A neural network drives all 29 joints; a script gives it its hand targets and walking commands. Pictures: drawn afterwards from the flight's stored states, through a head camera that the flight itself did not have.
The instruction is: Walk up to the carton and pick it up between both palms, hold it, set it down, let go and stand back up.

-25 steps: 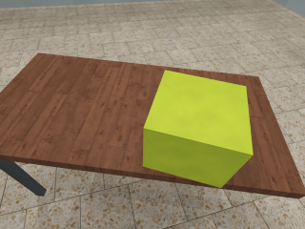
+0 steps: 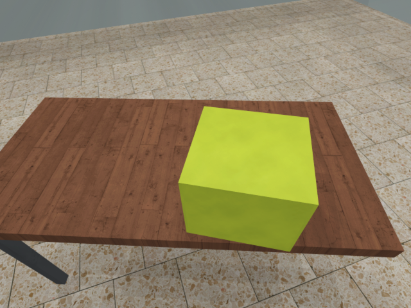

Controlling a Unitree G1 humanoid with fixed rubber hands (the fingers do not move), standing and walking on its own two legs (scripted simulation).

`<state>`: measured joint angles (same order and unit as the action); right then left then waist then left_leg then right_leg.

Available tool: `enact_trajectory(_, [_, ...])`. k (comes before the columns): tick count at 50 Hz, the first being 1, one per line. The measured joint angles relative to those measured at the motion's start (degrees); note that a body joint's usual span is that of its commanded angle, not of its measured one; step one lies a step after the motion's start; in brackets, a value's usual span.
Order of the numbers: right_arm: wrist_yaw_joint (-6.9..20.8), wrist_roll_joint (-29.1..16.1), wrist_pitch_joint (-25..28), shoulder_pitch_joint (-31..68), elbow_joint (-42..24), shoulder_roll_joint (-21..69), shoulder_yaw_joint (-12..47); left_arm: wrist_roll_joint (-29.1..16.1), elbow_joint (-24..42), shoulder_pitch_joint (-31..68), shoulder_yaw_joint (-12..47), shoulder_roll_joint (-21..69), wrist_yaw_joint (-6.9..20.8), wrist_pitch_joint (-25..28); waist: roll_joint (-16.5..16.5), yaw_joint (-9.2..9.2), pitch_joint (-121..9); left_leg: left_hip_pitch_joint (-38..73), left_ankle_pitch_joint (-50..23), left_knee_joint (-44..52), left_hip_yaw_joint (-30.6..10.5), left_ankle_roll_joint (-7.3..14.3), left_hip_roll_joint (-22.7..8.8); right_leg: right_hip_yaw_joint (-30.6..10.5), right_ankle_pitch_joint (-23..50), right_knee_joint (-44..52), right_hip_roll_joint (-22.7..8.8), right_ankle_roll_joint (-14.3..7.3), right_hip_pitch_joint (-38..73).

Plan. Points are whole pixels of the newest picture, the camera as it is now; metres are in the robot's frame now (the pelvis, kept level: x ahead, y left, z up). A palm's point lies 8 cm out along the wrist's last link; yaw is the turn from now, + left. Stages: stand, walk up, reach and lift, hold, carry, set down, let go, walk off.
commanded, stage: walk up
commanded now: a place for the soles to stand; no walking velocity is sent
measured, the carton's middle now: (245, 176) +0.45 -0.07 -0.04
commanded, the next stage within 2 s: reach and lift in 1.72 s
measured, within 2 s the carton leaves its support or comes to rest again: neither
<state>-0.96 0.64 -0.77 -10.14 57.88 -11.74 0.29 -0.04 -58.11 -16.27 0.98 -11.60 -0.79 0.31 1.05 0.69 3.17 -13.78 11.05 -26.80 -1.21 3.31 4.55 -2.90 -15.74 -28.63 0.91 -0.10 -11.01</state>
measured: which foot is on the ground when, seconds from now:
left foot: down 0.00-1.00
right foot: down 0.00-1.00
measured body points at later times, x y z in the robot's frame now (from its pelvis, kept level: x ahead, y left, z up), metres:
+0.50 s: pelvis +0.01 +0.00 +0.00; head +0.03 -0.01 +0.44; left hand +0.09 +0.24 -0.14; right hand +0.06 -0.26 -0.16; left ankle +0.04 +0.08 -0.74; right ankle +0.00 -0.12 -0.74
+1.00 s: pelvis +0.00 +0.01 -0.01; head +0.03 -0.01 +0.44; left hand +0.12 +0.25 -0.14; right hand +0.03 -0.26 -0.16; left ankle +0.04 +0.08 -0.74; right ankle +0.00 -0.12 -0.74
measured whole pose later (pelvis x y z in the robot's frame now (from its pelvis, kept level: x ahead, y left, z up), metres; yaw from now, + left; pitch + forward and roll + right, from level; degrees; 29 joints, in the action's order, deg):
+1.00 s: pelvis +0.00 +0.01 -0.01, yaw -12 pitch -1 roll +2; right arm -0.7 1.0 -3.0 -7.9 54.9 -15.6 -0.2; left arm 0.6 -48.4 -15.4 0.9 -13.6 -1.8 -0.1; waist 0.4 -1.2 5.3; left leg -15.1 16.4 -32.5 10.5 4.3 1.3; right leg -14.2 -18.2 -37.7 4.6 0.8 -17.4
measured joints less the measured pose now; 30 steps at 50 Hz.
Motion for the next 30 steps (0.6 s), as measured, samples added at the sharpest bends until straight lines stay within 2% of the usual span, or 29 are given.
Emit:
enact_trajectory(11, [-0.3, -0.1, -1.0, 1.1, 2.5, -1.2, -0.6, 0.3, 1.1, 1.3, 0.0, -0.4, -0.9, 0.5, -1.7, -0.10, 0.4, 0.6, 0.7, 0.4, 2.8, 0.1, -0.5, -2.9, -0.7, -1.7, 0.5, 0.0, -1.2])
enact_trajectory(30, [-0.2, 0.1, -2.3, 4.0, 0.7, -1.9, -0.7, 0.3, 5.0, 1.9, -0.1, -1.3, -1.3, 0.4, -1.0, -0.82, 1.0, -0.2, 3.5, -2.8, 8.2, 0.3, -2.3, -8.2, -2.0, -6.1, 2.5, 0.3, -4.1])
